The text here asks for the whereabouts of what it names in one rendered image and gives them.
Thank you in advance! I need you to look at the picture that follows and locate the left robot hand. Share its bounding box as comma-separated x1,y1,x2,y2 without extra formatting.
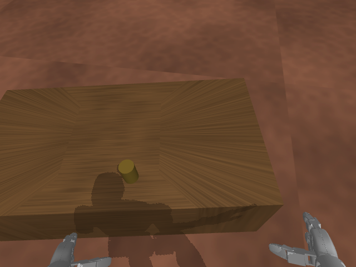
50,233,111,267

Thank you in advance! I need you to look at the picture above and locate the right robot arm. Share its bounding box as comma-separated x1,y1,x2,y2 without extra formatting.
315,255,346,267

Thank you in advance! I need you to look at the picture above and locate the can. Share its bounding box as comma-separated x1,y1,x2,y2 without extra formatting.
118,160,139,184

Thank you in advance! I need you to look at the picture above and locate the right robot hand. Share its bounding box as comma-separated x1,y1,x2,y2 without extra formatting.
269,212,338,266

